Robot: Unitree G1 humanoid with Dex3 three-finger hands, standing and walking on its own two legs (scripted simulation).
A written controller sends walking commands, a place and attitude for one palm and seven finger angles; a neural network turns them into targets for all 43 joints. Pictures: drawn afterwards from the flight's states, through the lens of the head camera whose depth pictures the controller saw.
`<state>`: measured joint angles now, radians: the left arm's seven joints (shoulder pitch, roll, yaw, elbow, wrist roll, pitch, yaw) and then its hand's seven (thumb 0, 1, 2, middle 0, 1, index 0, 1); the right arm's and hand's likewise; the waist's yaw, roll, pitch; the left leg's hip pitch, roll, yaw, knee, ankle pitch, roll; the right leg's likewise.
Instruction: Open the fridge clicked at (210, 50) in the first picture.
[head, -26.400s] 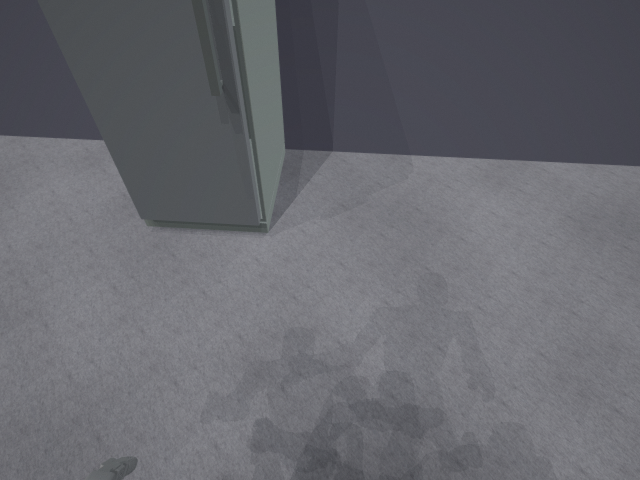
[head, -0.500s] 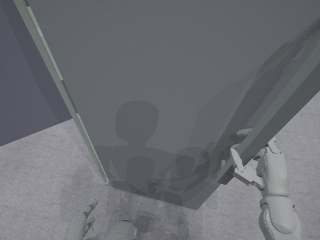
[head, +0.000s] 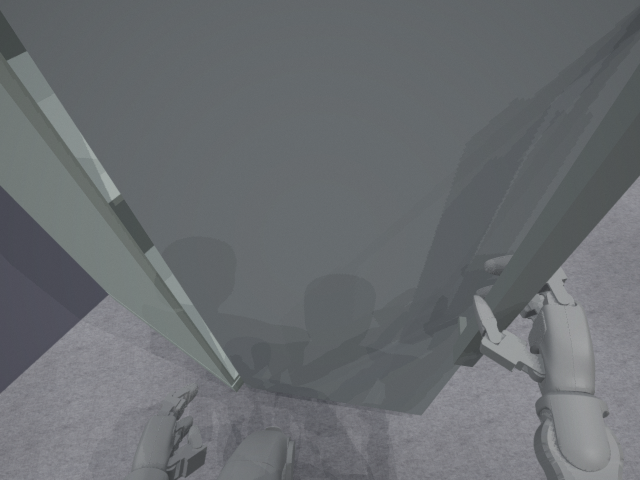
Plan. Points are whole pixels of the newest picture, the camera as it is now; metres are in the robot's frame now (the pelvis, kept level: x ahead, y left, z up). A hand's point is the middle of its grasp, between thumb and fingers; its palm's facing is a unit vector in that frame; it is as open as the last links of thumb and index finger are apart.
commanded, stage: walk backward, drawing the door open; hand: right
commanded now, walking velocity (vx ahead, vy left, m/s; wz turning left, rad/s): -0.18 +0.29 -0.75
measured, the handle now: (520, 255) +0.32 -0.17 +0.14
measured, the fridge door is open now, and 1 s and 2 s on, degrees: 66 68 70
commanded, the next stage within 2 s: stop walking and hold the door back in 0.02 s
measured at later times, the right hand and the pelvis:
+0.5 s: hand (476, 364) +0.23 -0.13 +0.09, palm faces +0.45 +0.85 -0.28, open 6.2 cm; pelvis -0.07 +0.15 +0.00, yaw -14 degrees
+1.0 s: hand (482, 339) +0.26 -0.14 +0.09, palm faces +0.37 +0.89 -0.26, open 6.2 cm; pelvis -0.11 +0.13 -0.02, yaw -10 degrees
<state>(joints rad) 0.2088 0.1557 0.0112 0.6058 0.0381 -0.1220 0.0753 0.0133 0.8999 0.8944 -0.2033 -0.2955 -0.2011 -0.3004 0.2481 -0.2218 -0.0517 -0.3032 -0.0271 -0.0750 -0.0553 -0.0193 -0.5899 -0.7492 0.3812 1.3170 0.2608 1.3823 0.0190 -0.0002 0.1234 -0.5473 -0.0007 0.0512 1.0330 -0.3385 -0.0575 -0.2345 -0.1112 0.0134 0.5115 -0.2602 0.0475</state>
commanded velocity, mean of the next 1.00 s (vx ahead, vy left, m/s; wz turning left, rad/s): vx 0.10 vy -0.08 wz -0.07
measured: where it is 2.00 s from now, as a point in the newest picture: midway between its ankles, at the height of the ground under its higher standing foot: outside the picture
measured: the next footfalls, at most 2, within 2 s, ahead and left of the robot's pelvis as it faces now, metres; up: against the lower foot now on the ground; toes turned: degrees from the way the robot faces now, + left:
left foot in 0.16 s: +0.06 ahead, +0.23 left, +0.00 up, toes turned -3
right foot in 0.68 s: -0.05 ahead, -0.01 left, +0.00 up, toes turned -11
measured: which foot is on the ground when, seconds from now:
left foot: up 0.00-0.14, down 0.16-0.68, up 0.70-0.90, down 0.92-1.00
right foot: down 0.00-0.16, up 0.18-0.66, down 0.68-1.00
